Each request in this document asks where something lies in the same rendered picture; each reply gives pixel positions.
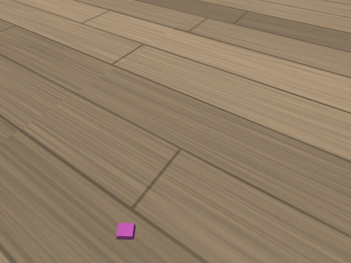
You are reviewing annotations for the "small box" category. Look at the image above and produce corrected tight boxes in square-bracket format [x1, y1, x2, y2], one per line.
[116, 223, 136, 239]

